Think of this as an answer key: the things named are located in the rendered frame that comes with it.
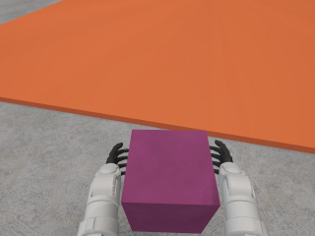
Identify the robot left forearm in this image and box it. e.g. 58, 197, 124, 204
77, 163, 122, 236

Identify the carton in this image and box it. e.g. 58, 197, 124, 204
121, 129, 221, 234

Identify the left robot hand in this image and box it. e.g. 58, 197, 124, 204
105, 143, 129, 176

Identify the robot right forearm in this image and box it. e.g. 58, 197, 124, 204
219, 161, 270, 236

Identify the right robot hand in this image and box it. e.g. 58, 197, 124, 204
210, 140, 233, 175

